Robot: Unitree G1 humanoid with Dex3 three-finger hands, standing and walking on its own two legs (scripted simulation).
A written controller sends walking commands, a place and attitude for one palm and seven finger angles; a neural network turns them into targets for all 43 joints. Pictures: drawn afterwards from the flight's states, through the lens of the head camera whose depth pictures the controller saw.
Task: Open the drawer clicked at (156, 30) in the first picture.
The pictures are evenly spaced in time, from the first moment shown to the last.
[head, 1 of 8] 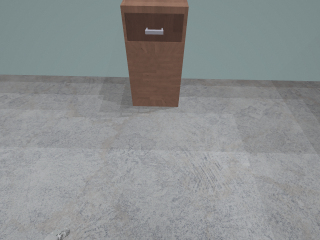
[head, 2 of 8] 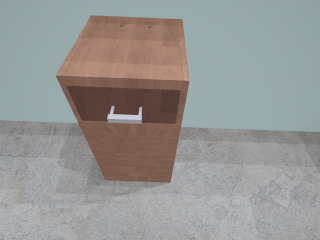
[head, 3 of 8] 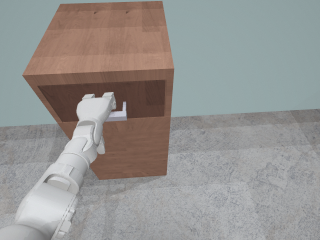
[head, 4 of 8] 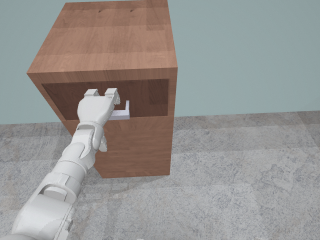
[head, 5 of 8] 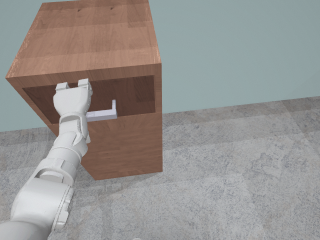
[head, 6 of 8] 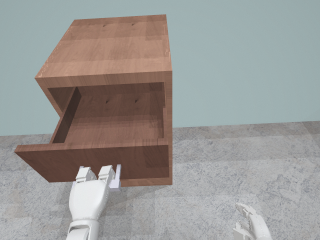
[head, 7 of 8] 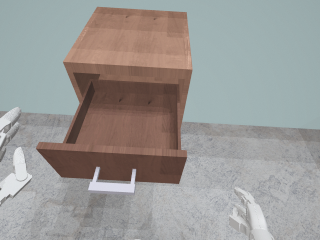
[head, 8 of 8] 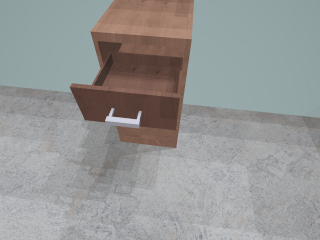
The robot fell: no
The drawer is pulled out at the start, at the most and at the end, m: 0.00 0.30 0.30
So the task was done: yes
